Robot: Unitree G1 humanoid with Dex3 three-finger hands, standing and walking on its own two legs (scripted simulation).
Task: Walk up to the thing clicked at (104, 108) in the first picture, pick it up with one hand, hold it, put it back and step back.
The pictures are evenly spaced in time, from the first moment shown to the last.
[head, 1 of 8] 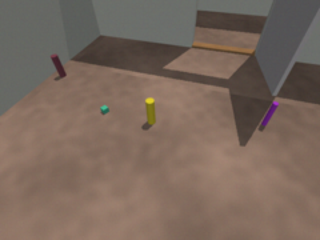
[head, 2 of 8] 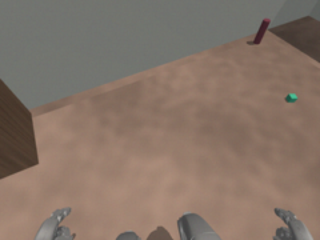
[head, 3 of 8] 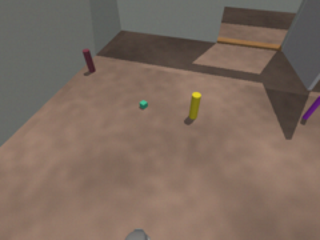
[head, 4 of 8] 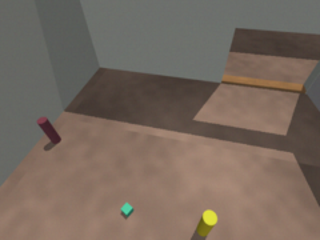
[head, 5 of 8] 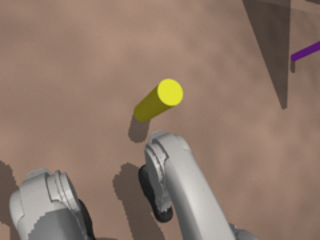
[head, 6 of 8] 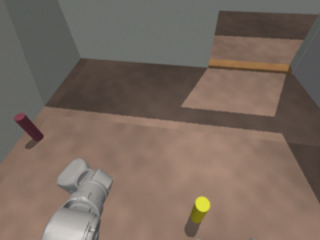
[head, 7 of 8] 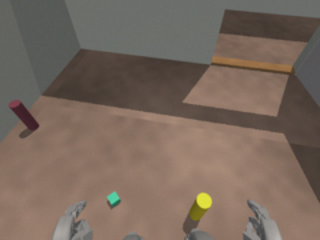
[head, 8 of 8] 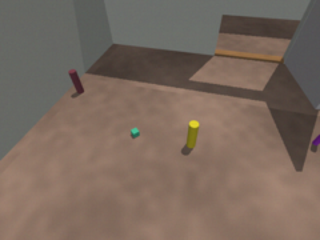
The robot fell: no
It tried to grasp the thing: yes
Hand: left
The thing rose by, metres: 0.67
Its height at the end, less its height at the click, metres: +0.00
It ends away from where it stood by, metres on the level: 0.01
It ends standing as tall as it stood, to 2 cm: yes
